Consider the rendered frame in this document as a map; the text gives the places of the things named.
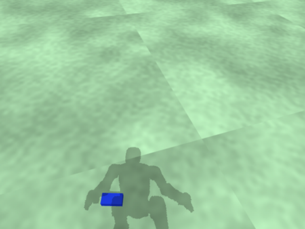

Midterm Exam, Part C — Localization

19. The small box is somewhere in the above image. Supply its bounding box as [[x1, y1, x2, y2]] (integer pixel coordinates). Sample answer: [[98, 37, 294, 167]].
[[101, 193, 123, 206]]

